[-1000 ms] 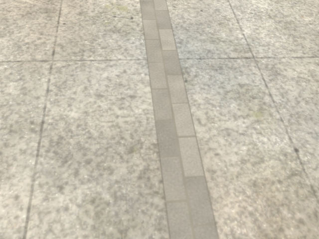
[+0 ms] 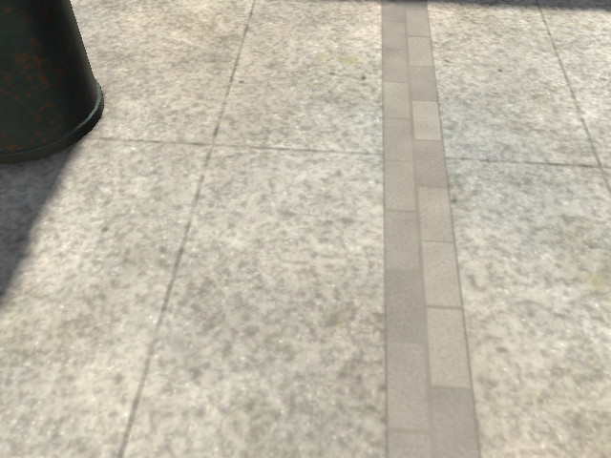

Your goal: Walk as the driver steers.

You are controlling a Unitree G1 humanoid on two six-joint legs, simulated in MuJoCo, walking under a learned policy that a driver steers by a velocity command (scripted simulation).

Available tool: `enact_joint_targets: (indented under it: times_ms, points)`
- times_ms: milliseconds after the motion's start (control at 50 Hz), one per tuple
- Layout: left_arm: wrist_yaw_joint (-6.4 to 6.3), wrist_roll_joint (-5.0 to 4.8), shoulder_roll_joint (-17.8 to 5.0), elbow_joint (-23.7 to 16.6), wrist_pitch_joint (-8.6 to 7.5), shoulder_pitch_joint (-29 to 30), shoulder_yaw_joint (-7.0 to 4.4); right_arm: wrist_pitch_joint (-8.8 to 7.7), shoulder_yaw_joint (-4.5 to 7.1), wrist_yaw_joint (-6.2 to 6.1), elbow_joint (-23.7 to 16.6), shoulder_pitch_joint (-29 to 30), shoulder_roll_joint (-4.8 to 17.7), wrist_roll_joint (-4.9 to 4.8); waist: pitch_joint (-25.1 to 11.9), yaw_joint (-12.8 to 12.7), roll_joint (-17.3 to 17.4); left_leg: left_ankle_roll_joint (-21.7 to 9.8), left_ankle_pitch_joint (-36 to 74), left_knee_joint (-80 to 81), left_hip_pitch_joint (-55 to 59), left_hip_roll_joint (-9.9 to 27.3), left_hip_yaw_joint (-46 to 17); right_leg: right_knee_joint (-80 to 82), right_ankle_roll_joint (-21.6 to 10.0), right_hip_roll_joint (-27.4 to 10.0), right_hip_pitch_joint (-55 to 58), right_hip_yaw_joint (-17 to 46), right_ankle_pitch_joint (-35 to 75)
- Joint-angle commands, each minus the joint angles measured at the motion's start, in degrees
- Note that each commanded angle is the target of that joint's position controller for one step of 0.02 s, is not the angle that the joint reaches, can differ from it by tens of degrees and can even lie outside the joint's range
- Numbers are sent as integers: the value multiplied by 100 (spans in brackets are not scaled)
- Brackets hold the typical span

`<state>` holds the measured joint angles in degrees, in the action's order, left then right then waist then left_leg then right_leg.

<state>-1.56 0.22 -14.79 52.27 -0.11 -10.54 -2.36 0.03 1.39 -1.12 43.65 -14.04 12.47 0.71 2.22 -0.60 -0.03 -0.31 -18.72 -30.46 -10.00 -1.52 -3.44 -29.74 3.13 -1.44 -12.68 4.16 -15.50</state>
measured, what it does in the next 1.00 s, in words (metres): walks ahead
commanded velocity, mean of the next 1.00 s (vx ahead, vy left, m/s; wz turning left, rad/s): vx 0.17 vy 0.00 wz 0.00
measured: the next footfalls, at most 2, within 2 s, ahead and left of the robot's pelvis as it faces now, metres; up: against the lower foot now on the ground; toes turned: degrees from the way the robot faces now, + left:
left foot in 1.14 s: +0.42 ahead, +0.10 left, +0.00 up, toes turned +2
right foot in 1.54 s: +0.49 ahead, -0.13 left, +0.00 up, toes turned +0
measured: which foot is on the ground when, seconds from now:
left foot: down 0.00-0.66, up 0.68-1.00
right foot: down 0.00-1.00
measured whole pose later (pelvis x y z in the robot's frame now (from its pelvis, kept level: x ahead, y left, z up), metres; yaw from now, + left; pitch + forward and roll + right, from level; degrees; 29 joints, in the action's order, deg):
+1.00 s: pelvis +0.15 -0.03 +0.01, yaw +0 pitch +1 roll +0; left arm -0.6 -0.2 -11.4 61.8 -4.6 -27.6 -0.5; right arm -4.5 2.3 1.3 46.8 -2.9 15.0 -1.6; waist 1.2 -5.6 2.1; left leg -0.3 -1.1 -37.9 -36.0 4.4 0.8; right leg -8.6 -2.6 2.0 6.7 -0.4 -16.6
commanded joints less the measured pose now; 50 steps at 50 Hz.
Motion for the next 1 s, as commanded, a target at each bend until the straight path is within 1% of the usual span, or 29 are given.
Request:
enact_joint_targets:
  times_ms: [20, 240, 440, 460, 480, 500, 520, 540, 560, 580, 600, 620, 640, 660, 680, 700, 720, 740, 760, 780, 800, 820, 860, 900, 920, 960, 1000]
  points:
    - [-43, -10, -613, -110, -47, 37, -127, -84, 169, -18, -238, -66, 657, -7, -164, 11, 69, -114, 1210, 656, -270, 326, -315, 279, -76, -49, 261, 15, 1074]
    - [-105, -27, -577, 456, 10, -70, -117, -105, 145, -44, 213, -247, 635, -29, -67, -8, 62, -63, 1213, 695, -258, 239, -169, 358, -102, -18, 272, -4, 1061]
    - [-131, -29, -495, 807, 44, -156, -88, -115, 94, -72, 635, -407, 613, -47, 25, -15, 32, -33, 1068, 754, -304, 196, -86, 428, -126, 25, 257, -41, 991]
    - [-134, -30, -418, 877, 52, -255, -67, -105, 86, -82, 723, -505, 587, -48, -91, -16, 83, -52, 455, 834, -260, 160, -66, 400, -138, 116, 289, -148, 476]
    - [-139, -60, -395, 904, 58, -266, -65, -80, 116, -101, 764, -536, 678, -79, 0, 14, 184, -144, -619, 933, -323, 146, -131, 208, -179, 288, 113, -329, -340]
    - [-136, -88, -392, 877, 41, -220, -69, -63, 162, -120, 759, -538, 838, -112, 177, 56, 395, -321, -1750, 1108, -469, 273, -390, -89, -236, 443, -198, -503, -1174]
    - [-119, -92, -376, 795, -16, -93, -63, -70, 192, -129, 757, -622, 959, -140, 409, 130, 630, -551, -2607, 1422, -575, 590, -869, -426, -288, 478, -614, -579, -1533]
    - [-78, -104, -293, 690, -118, 53, -41, -106, 239, -127, 783, -774, 1122, -174, 580, 207, 965, -833, -3141, 1805, -547, 1076, -1556, -929, -323, 457, -982, -674, -1381]
    - [-23, -121, -194, 602, -234, 140, -11, -158, 290, -123, 817, -833, 1258, -211, 767, 230, 1181, -1130, -3251, 2094, -741, 1545, -2232, -1375, -393, 276, -1070, -569, -1086]
    - [37, -160, -197, 577, -336, 107, -13, -207, 291, -121, 788, -703, 1237, -218, 904, 145, 1170, -1272, -3019, 2190, -824, 1750, -2472, -1498, -508, 96, -1169, -436, -1038]
    - [97, -200, -185, 595, -420, -18, -11, -238, 273, -107, 727, -492, 1165, -223, 943, 13, 1138, -1239, -2663, 2102, -821, 1747, -2350, -1222, -633, 12, -1082, -417, -1176]
    - [144, -220, -159, 703, -489, -340, -13, -238, 252, -87, 640, -205, 1096, -261, 864, -209, 1012, -1065, -2286, 1884, -995, 1547, -1951, -483, -752, 20, -488, -494, -1029]
    - [168, -205, -185, 951, -526, -889, -53, -227, 229, -69, 549, 67, 1034, -284, 709, -469, 785, -828, -1775, 1489, -1395, 1151, -1396, 264, -767, 173, 521, -586, -484]
    - [184, -138, -373, 1177, -534, -1424, -128, -250, 173, -57, 463, 197, 826, -242, 454, -606, 237, -572, -976, 498, -1737, 676, -763, 586, -737, -20, 1296, -58, -232]
    - [183, -132, -942, 1292, -542, -2128, -267, -317, 65, -49, 301, 287, 433, -184, 101, -757, -1232, -150, -638, -1436, -2474, -31, 247, 1573, -1196, -1139, 1953, 1906, -1298]
    - [267, -36, -1264, 1267, -616, -2303, -288, -413, 117, -86, 146, 276, 547, -301, 137, -694, -1727, -125, -1460, -2697, -3218, -242, -13, 2215, -1863, -2037, 1970, 3855, -1801]
    - [269, -22, -856, 1082, -684, -1720, -158, -487, 164, -56, 219, 149, 753, -389, 507, -387, -929, -240, -1124, -3425, -3567, 154, -382, 2170, -1884, -2079, 1718, 3611, -1831]
    - [264, -61, -590, 928, -714, -1400, -93, -547, 166, 8, 332, 22, 738, -385, 627, -251, -669, -351, -510, -3542, -3670, 373, -368, 2160, -1681, -1784, 1647, 2879, -1611]
    - [274, -81, -580, 843, -712, -1214, -77, -591, 192, 34, 393, 20, 733, -315, 583, -169, -532, -397, -26, -3396, -3705, 546, -221, 2193, -1478, -1563, 1689, 2318, -1139]
    - [276, -90, -471, 809, -690, -1192, -31, -613, 243, 57, 362, 204, 828, -240, 559, -184, -488, -378, 349, -3168, -3707, 685, -130, 2216, -1327, -1399, 1750, 1832, -409]
    - [263, -64, -302, 835, -645, -1339, 25, -616, 265, 104, 344, 320, 815, -201, 434, -221, -531, -331, 615, -2988, -3528, 743, 2, 2222, -1221, -1188, 1759, 1378, 251]
    - [236, -43, -272, 872, -611, -1528, 46, -603, 254, 148, 336, 377, 710, -192, 331, -249, -594, -256, 799, -2852, -3456, 736, 143, 2205, -1218, -1081, 1805, 1082, 860]
    - [161, -24, -390, 876, -549, -1717, 47, -556, 207, 191, 224, 684, 526, -190, 309, -301, -515, -83, 1051, -2419, -3490, 719, 326, 2216, -1289, -1008, 1778, 703, 1697]
    - [96, -2, -534, 803, -501, -1690, 42, -543, 131, 203, 14, 1226, 377, -193, 437, -373, -424, 38, 1392, -1616, -3301, 652, 447, 2327, -1304, -937, 1441, 442, 1870]
    - [73, -2, -592, 774, -489, -1708, 39, -547, 98, 217, -72, 1471, 335, -201, 489, -424, -447, 62, 1618, -1211, -3088, 585, 518, 2397, -1291, -891, 1249, 330, 1834]
    - [51, -28, -683, 776, -488, -1851, 21, -549, 72, 256, -186, 1822, 363, -229, 594, -493, -527, 62, 1935, -655, -2724, 458, 636, 2518, -1313, -913, 1048, 215, 1735]
    - [43, -85, -706, 810, -487, -1959, 0, -556, 63, 305, -288, 2058, 430, -257, 718, -470, -542, -31, 2057, -323, -2600, 424, 581, 2526, -1328, -1063, 1159, 175, 1814]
